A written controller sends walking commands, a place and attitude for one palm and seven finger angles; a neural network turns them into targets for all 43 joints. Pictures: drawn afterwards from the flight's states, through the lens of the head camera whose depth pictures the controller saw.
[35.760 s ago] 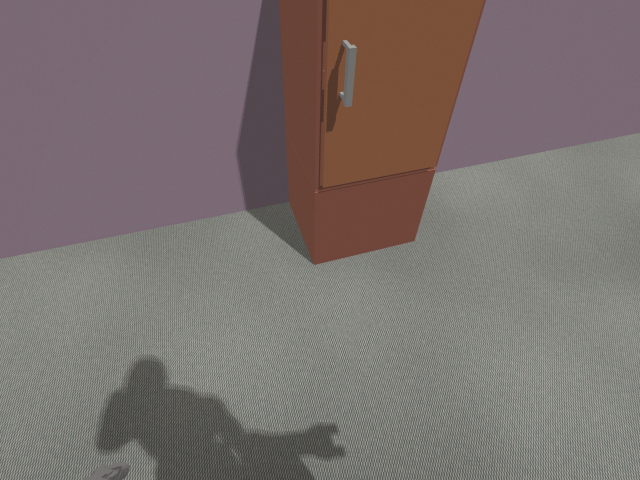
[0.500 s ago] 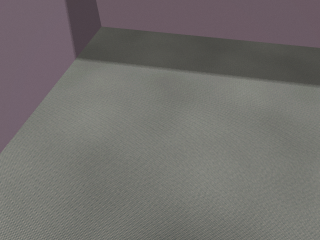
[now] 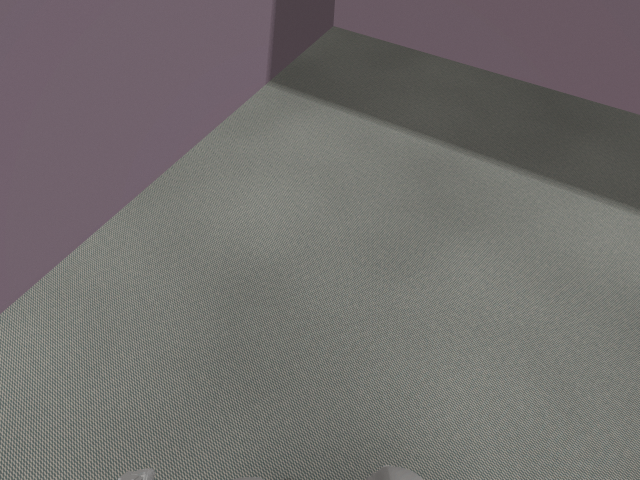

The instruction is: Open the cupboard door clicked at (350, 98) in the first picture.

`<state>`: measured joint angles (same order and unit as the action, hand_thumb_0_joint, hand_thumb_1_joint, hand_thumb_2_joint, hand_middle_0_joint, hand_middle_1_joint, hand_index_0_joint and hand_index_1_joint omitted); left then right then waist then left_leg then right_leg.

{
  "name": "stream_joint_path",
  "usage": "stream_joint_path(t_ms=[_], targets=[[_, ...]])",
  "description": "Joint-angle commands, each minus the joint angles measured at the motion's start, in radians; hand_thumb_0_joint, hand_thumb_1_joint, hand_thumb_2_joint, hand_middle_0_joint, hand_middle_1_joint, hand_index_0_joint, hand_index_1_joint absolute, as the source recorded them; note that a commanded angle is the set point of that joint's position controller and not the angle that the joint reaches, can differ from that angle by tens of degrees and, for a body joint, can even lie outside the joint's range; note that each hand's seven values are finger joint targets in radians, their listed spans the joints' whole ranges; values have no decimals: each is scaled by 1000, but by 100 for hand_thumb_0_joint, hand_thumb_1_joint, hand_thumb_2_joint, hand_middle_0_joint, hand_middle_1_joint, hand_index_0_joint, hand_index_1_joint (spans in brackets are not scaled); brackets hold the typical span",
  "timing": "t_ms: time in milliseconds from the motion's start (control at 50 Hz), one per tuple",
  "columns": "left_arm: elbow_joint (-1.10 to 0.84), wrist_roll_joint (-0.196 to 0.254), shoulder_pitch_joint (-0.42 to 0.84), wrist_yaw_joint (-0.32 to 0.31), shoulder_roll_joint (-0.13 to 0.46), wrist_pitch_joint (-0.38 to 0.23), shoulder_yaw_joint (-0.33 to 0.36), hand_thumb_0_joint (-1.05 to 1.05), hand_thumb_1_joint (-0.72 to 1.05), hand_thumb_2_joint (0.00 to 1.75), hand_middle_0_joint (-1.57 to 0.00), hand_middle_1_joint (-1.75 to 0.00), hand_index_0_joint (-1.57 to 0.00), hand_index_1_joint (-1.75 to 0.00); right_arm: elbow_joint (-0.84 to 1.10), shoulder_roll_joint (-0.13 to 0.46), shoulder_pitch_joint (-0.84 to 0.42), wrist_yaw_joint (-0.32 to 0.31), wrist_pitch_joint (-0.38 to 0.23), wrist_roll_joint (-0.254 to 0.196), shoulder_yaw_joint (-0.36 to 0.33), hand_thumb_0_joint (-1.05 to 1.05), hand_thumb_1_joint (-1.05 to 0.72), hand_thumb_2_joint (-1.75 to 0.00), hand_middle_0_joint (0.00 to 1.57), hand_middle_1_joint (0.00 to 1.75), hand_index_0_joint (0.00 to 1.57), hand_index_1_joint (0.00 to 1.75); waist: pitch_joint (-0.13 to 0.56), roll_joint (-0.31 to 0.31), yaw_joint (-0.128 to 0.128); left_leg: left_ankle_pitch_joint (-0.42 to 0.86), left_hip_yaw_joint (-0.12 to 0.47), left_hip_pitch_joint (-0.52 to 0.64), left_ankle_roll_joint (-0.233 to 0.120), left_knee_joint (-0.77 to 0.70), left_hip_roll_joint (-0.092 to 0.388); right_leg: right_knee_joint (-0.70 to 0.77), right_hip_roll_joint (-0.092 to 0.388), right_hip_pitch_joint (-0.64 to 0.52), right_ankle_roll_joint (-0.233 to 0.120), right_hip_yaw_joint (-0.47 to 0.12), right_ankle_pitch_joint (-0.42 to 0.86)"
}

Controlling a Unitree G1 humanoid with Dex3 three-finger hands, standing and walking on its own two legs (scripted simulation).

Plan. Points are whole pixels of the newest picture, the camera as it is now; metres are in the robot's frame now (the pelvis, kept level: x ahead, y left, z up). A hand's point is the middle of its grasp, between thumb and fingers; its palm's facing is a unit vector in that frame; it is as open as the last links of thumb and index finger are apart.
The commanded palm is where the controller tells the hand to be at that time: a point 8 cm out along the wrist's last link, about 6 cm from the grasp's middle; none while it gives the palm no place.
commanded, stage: turn to face it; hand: left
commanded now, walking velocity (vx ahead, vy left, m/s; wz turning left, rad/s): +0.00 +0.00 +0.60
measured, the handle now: out of the picture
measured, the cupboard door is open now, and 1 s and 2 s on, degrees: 39 39 39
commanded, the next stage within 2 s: none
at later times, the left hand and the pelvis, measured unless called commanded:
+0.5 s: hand out of the picture -0.02 +0.15 -0.18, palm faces +0.39 -0.90 -0.21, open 7.4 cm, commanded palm none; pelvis +0.02 -0.04 -0.01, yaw +20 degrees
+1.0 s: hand out of the picture +0.00 +0.13 -0.14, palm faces +0.57 -0.77 -0.28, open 7.4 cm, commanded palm none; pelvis +0.04 -0.09 +0.01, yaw +36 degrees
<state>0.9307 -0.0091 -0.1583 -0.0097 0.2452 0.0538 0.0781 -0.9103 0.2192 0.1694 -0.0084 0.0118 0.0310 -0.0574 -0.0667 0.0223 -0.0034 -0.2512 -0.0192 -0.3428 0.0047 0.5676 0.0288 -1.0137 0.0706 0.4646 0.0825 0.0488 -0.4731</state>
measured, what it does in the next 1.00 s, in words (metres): steps on the spot, turning left: right foot, then left foot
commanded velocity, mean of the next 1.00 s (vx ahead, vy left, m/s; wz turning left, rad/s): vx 0.00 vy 0.00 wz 0.60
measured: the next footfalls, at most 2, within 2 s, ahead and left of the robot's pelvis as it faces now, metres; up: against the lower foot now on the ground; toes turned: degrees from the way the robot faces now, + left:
right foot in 0.10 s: +0.06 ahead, -0.14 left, +0.00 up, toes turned +0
left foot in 0.50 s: +0.02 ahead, +0.08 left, +0.00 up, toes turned +25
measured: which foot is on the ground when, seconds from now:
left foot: down 0.00-0.10, up 0.12-0.48, down 0.50-0.86, up 0.88-1.00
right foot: up 0.00-0.08, down 0.10-0.50, up 0.52-0.84, down 0.86-1.00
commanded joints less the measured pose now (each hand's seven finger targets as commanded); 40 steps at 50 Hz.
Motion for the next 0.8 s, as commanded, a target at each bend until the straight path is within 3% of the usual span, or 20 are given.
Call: stream_joint_path(t_ms=[0, 40, 60, 80, 100, 120, 160, 220, 280, 340, 400, 440, 460, 480, 500, 520, 540, 600, 720, 780], targets=[[-90, 1, -33, -1, 48, -28, 5, 0, 90, 90, -20, -30, -20, -30, 59, 221, 8, -7, 6, 1, -56, 0, -90, -90, 20, 30, 20, 30, 123, -199, -6, 337, 239, 88, -144, -169, 207, 244, -37, -115, -8, 13, 36], [-74, -1, -120, -2, 64, -37, 11, 0, 90, 90, -20, -30, -20, -30, 79, 218, -47, -2, 16, -5, -60, 0, -90, -90, 20, 30, 20, 30, 123, -167, 36, 226, 232, -5, -106, -110, 159, 452, -53, -269, -14, 33, 177], [-70, -9, -163, -8, 108, -46, 22, 0, 90, 90, -20, -30, -20, -30, 96, 182, -64, 2, 19, -14, -57, 0, -90, -90, 20, 30, 20, 30, 120, -45, 61, 79, 185, -101, -53, -11, 82, 629, 17, -370, -28, -35, 220], [-73, -26, -175, -18, 217, -57, 43, 0, 90, 90, -20, -30, -20, -30, 117, 98, -54, 11, 20, -23, -46, 0, -90, -90, 20, 30, 20, 30, 104, 292, 67, -233, 11, -271, 34, 247, -77, 772, 313, -431, -124, -359, 260], [-88, -20, -156, -21, 247, -56, 36, 0, 90, 90, -20, -30, -20, -30, 128, 131, -77, 16, 24, -16, -51, 0, -90, -90, 20, 30, 20, 30, 84, 341, 73, -391, 38, -256, 31, 502, -55, 782, 440, -310, -219, -433, 355], [-108, -18, -106, -23, 210, -55, 28, 0, 90, 90, -20, -30, -20, -30, 130, 126, -64, 22, 29, -14, -54, 0, -90, -90, 20, 30, 20, 30, 66, 213, 41, -337, 74, -236, 24, 597, -23, 763, 417, -247, -246, -344, 357], [-119, -15, -31, -23, 140, -60, 11, 0, 90, 90, -20, -30, -20, -30, 76, 111, -53, 28, 46, -10, -53, 0, -90, -90, 20, 30, 20, 30, 28, 199, -7, -213, 49, -249, 46, 704, 8, 719, 296, -227, -201, -191, 427], [-109, -15, -72, -24, 115, -68, 5, 0, 90, 90, -20, -30, -20, -30, 76, 76, -69, 37, 44, -17, -36, 0, -90, -90, 20, 30, 20, 30, 73, 188, 5, -184, -11, -234, 68, 546, 7, 653, 242, -369, -176, -23, 735], [-86, -16, -140, -27, 143, -70, 15, 0, 90, 90, -20, -30, -20, -30, 83, 56, -110, 39, 37, -19, -19, 0, -90, -90, 20, 30, 20, 30, 126, 154, 42, -192, -66, -178, 71, 326, 1, 593, 266, -483, -187, 17, 873], [-67, -21, -176, -24, 166, -67, 25, 0, 90, 90, -20, -30, -20, -30, 94, 45, -136, 40, 30, -20, -11, 0, -90, -90, 20, 30, 20, 30, 121, 182, 64, -202, -102, -124, 56, 182, -13, 558, 291, -503, -192, 24, 929], [-65, -16, -152, -18, 171, -62, 32, 0, 90, 90, -20, -30, -20, -30, 88, 63, -91, 34, 27, -21, -13, 0, -90, -90, 20, 30, 20, 30, 123, 188, 36, -116, -118, -6, 36, 56, -19, 516, 300, -433, -167, 58, 860], [-74, -5, -109, -12, 163, -58, 33, 0, 90, 90, -20, -30, -20, -30, 62, 111, 9, 32, 20, -14, -28, 0, -90, -90, 20, 30, 20, 30, 154, 97, -32, 88, -88, 209, 9, -130, 0, 360, 273, -292, -100, 121, 724], [-103, 1, -98, -6, 112, -51, 28, 0, 90, 90, -20, -30, -20, -30, 50, 213, 80, 26, 11, -5, -55, 0, -90, -90, 20, 30, 20, 30, 208, -157, -70, 318, 191, 388, -85, -176, 211, 152, 166, -60, -32, 167, 325], [-152, 1, -27, -7, 63, -45, 3, 0, 90, 90, -20, -30, -20, -30, 38, 297, 141, 14, 16, -8, -75, 0, -90, -90, 20, 30, 20, 30, 191, -350, -108, 690, 444, 420, -238, -207, 414, -59, 53, 147, 15, 104, -203], [-166, -8, 15, -14, 97, -31, 7, 0, 90, 90, -20, -30, -20, -30, 20, 293, 159, 9, 21, -9, -70, 0, -90, -90, 20, 30, 20, 30, 183, -211, -103, 596, 386, 370, -279, -188, 432, -140, 68, 156, -4, -12, -184], [-161, -11, 34, -14, 93, -26, 11, 0, 90, 90, -20, -30, -20, -30, 35, 257, 109, 2, 14, -7, -59, 0, -90, -90, 20, 30, 20, 30, 142, -183, -79, 435, 348, 291, -252, -213, 367, -148, 71, 157, -6, -29, -110], [-138, -10, 27, -13, 83, -26, 15, 0, 90, 90, -20, -30, -20, -30, 53, 233, 48, -7, 10, -5, -57, 0, -90, -90, 20, 30, 20, 30, 118, -223, -56, 403, 335, 252, -228, -210, 314, -147, 66, 156, -2, -36, -63], [-106, -8, -27, -1, 77, -15, 16, 0, 90, 90, -20, -30, -20, -30, 67, 205, -28, -9, 6, -5, -44, 0, -90, -90, 20, 30, 20, 30, 72, -189, -5, 324, 241, 148, -165, -225, 222, -73, 35, 64, 1, -34, 38], [-120, -7, -11, 2, 70, -19, 11, 0, 90, 90, -20, -30, -20, -30, 64, 220, -14, 1, 17, -1, -56, 0, -90, -90, 20, 30, 20, 30, 65, -210, -12, 97, 281, 62, -144, -241, 173, 196, -29, -80, -6, 2, 49], [-111, -2, -73, -3, 73, -31, 13, 0, 90, 90, -20, -30, -20, -30, 77, 220, -35, 3, 22, -4, -63, 0, -90, -90, 20, 30, 20, 30, 94, -186, 20, 151, 310, -7, -122, -164, 145, 421, -61, -256, -17, 15, 139]])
